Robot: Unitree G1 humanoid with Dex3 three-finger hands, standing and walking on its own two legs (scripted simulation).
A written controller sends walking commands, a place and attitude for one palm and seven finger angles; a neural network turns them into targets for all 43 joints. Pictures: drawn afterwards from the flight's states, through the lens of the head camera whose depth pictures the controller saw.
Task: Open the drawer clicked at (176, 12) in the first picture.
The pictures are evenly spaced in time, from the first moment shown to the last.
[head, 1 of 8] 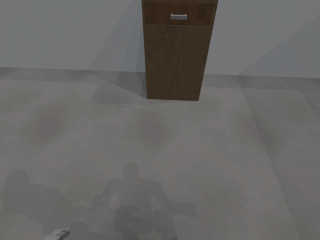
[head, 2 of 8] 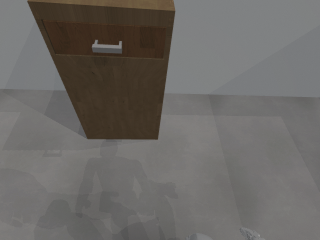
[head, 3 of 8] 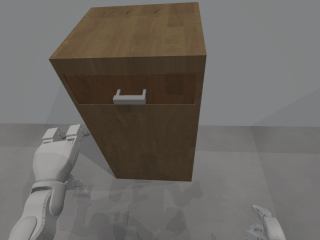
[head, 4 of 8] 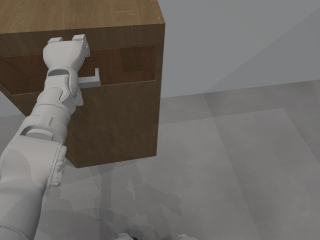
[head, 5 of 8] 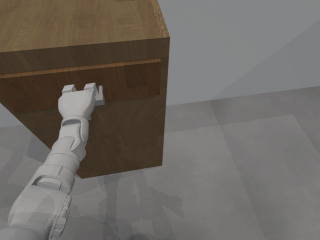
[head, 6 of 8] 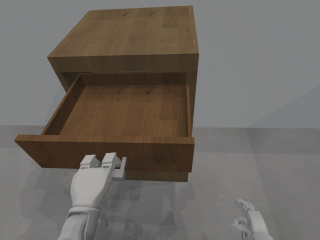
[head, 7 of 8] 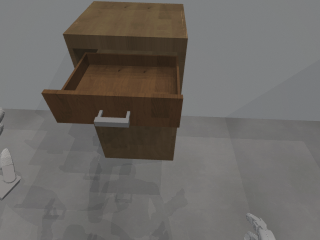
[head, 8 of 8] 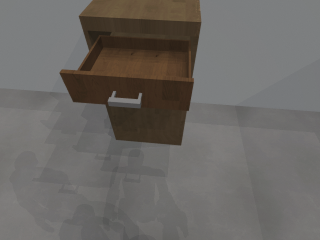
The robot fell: no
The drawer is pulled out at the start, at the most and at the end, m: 0.00 0.30 0.30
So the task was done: yes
